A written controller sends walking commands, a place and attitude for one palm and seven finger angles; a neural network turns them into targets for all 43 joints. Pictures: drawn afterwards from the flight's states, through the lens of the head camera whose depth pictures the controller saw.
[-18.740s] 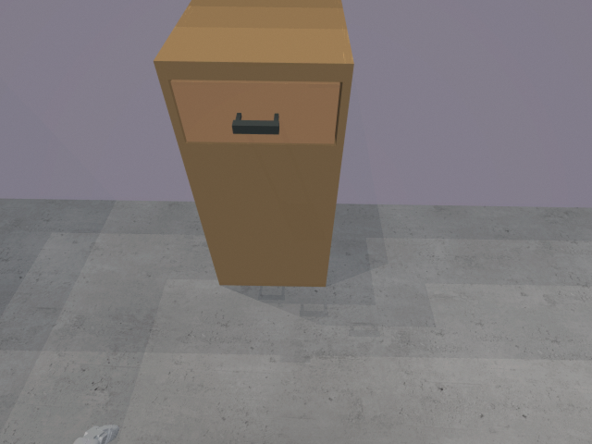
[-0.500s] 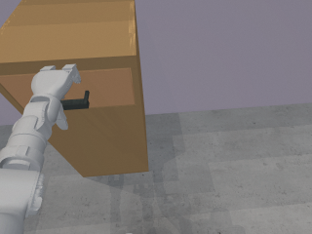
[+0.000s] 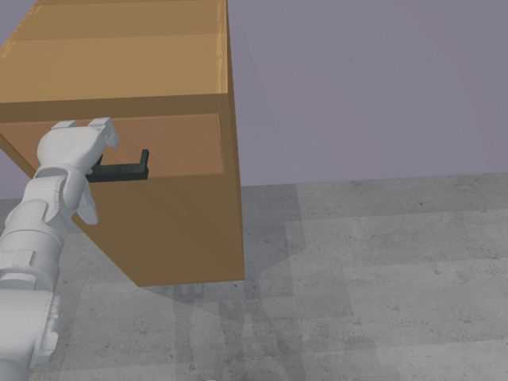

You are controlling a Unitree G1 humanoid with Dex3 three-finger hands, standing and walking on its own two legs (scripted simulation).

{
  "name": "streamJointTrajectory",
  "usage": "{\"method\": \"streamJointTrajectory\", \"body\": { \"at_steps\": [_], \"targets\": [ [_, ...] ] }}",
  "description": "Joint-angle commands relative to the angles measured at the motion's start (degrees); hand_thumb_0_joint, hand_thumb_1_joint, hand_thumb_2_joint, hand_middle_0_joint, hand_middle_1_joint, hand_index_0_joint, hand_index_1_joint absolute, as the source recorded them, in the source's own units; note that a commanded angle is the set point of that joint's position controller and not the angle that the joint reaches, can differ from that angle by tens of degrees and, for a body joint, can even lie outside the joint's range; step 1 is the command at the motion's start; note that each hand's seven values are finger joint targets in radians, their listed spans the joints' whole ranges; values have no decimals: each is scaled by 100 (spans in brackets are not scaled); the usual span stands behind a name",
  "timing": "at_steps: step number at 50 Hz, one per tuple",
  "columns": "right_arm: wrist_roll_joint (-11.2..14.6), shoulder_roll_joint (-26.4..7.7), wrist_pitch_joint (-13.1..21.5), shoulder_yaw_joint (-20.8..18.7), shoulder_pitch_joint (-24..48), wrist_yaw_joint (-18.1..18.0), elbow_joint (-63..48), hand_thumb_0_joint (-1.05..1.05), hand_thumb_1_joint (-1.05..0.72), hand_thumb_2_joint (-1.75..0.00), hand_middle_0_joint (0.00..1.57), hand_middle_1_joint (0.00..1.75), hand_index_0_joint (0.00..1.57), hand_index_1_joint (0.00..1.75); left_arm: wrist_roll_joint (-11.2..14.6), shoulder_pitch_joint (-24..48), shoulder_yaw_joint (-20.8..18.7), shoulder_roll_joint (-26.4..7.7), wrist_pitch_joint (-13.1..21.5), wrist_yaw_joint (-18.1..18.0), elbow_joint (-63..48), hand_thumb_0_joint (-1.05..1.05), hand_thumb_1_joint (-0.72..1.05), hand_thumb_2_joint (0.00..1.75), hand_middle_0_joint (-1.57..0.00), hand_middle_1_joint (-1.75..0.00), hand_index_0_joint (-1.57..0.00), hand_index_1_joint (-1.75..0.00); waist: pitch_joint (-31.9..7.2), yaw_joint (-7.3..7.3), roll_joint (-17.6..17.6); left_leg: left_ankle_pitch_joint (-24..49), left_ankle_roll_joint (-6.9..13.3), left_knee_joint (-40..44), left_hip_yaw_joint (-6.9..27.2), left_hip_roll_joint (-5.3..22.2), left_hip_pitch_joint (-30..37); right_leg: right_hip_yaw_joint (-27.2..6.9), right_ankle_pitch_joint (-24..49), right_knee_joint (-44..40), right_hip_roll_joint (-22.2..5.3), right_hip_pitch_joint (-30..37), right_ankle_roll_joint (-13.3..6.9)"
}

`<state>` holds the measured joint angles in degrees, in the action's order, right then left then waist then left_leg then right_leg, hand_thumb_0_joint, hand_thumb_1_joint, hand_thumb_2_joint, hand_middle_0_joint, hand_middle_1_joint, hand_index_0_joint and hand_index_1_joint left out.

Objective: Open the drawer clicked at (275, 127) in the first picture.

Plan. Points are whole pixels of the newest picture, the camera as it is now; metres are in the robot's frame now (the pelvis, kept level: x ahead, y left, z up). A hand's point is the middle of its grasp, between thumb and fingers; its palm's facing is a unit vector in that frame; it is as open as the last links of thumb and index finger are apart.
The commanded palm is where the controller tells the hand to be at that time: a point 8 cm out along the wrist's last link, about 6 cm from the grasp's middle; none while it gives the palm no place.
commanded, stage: lower the fingers behind the handle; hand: left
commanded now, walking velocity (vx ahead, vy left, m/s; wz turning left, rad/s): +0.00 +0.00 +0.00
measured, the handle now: (119, 164) +0.49 +0.25 +0.03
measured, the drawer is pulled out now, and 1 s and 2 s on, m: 0.00 0.00 0.00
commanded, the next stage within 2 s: close the thumb around the handle in 1.42 s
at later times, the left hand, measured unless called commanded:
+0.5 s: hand (94, 179) +0.44 +0.28 +0.04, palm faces -0.05 -0.03 -1.00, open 13.7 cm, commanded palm +0.43 +0.27 +0.08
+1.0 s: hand (103, 190) +0.45 +0.28 +0.01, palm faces -0.02 -0.03 -1.00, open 13.7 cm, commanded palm +0.44 +0.27 +0.05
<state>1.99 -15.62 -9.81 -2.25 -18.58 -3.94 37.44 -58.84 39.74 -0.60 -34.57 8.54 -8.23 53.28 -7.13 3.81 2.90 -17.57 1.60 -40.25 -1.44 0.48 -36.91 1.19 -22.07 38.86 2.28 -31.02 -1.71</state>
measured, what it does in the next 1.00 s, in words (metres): stands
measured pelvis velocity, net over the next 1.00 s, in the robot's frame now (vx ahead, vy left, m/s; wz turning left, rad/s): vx -0.02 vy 0.02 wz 0.00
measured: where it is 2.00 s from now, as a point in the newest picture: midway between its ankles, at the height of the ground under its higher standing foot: outside the picture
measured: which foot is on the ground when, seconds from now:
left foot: down 0.00-1.00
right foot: down 0.00-1.00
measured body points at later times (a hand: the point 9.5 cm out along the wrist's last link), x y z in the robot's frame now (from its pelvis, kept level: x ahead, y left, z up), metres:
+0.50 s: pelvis +0.00 +0.02 -0.01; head +0.06 +0.02 +0.44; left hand +0.44 +0.28 +0.10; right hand +0.06 -0.25 -0.14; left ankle +0.01 +0.10 -0.72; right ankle -0.04 -0.10 -0.72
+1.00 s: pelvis -0.02 +0.02 -0.02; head +0.07 +0.03 +0.42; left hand +0.44 +0.28 +0.06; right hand -0.01 -0.25 -0.15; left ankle +0.01 +0.10 -0.72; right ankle -0.04 -0.10 -0.72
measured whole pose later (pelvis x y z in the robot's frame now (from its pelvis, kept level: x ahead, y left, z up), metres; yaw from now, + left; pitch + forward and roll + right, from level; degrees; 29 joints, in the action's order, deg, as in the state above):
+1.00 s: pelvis -0.02 +0.02 -0.02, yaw +0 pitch +19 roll -3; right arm 0.4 -14.3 -10.0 -2.1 -20.8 -2.4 40.2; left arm -61.8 43.9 1.3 -30.7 5.9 -19.1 59.9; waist -9.3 5.1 2.7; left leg -20.2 3.2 -50.6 -0.7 0.4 -49.7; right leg 2.1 -24.2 47.5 2.1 -42.6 -0.3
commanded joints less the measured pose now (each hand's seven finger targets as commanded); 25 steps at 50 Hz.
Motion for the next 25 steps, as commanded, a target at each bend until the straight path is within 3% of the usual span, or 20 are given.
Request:
{"method": "streamJointTrajectory", "body": {
  "at_steps": [1, 4, 7, 8, 9, 11, 13, 14, 17, 18, 22, 23, 25],
  "targets": [
    [-61, -856, 121, -391, -486, -45, -356, 0, -90, -90, 20, 30, 20, 30, 73, 2360, -487, -1556, 228, -202, -1294, 0, -50, 30, -30, -120, -30, -120, -1930, 116, -16, 1756, 239, -27, 25, -198, 1560, -174, 2029, -408, 104, 213, 23],
    [-119, -816, 90, -468, -537, 23, -298, 0, -90, -90, 20, 30, 20, 30, 78, 2221, -524, -1398, 411, -332, -1644, 0, -50, 30, -30, -120, -30, -120, -2377, 62, 290, 2432, 201, -215, 84, -180, 1939, -121, 2355, -210, 157, 64, -13],
    [-152, -819, 46, -498, -505, 103, -245, 0, -90, -90, 20, 30, 20, 30, 75, 1937, -469, -1177, 290, -503, -1523, 0, -50, 30, -30, -120, -30, -120, -2227, 32, 269, 2545, 167, -275, 111, -158, 1894, -43, 2296, -140, 193, -97, -36],
    [-154, -827, 30, -477, -516, 121, -223, 0, -90, -90, 20, 30, 20, 30, 109, 1997, -395, -1089, 225, -530, -1465, 0, -50, 30, -30, -120, -30, -120, -2115, 92, 150, 2525, 174, -269, 118, -161, 1795, -23, 2320, -155, 191, -80, -44],
    [-125, -846, 6, -481, -524, 130, -194, 0, -90, -90, 20, 30, 20, 30, 50, 2033, -399, -1133, 153, -572, -1327, 0, -50, 30, -30, -120, -30, -120, -2060, 142, -24, 2358, 181, -259, 127, -151, 1722, -25, 2207, -165, 191, -176, -8],
    [-132, -876, -18, -461, -522, 124, -186, 0, -90, -90, 20, 30, 20, 30, -17, 2106, -510, -1353, 7, -632, -1221, 0, -50, 30, -30, -120, -30, -120, -2042, 101, -19, 2205, 181, -225, 116, -155, 1574, -22, 2132, -153, 186, -127, -19],
    [-145, -866, -55, -446, -530, 135, -192, 0, -90, -90, 20, 30, 20, 30, -46, 2269, -307, -1134, -112, -632, -1187, 0, -50, 30, -30, -120, -30, -120, -2040, 147, 24, 2309, 169, -226, 144, -147, 1650, 15, 2103, -130, 193, -192, -55],
    [-121, -850, -78, -447, -533, 147, -205, 0, -90, -90, 20, 30, 20, 30, -92, 2056, -366, -1171, -172, -639, -989, 0, -50, 30, -30, -120, -30, -120, -2008, 84, 40, 2247, 156, -205, 146, -144, 1642, 25, 1977, -135, 207, -256, -46],
    [-117, -854, -121, -406, -511, 144, -257, 0, -90, -90, 20, 30, 20, 30, -109, 2026, -218, -1053, -339, -579, -729, 0, -50, 30, -30, -120, -30, -120, -1739, 114, -72, 1945, 166, -169, 131, -148, 1433, 46, 1768, -170, 199, -285, -65],
    [-129, -853, -130, -400, -503, 139, -255, 0, -90, -90, 20, 30, 20, 30, -132, 2196, -165, -1007, -346, -554, -759, 0, -50, 30, -30, -120, -30, -120, -1734, 163, -70, 1971, 170, -177, 142, -131, 1475, 45, 1742, -171, 195, -351, -71],
    [-131, -815, -146, -369, -502, 143, -370, 0, -90, -90, 20, 30, 20, 30, -195, 1927, -53, -839, -394, -500, -505, 0, -50, 30, -30, -120, -30, -120, -1656, 92, -86, 1662, 164, -159, 164, -134, 1381, 64, 1403, -152, 214, -470, -84],
    [-129, -822, -147, -358, -505, 137, -368, 0, -90, -90, 20, 30, 20, 30, -168, 2016, -27, -812, -376, -470, -471, 0, -50, 30, -30, -120, -30, -120, -1578, 159, -160, 1602, 177, -159, 159, -124, 1326, 60, 1391, -180, 196, -482, -82],
    [-113, -840, -133, -327, -494, 98, -433, 0, -90, -90, 20, 30, 20, 30, -184, 2083, -66, -948, -318, -442, -387, 0, -50, 30, -30, -120, -30, -120, -1439, 169, -190, 1225, 182, -152, 181, -128, 1135, 39, 1105, -171, 192, -600, -69]
  ]
}}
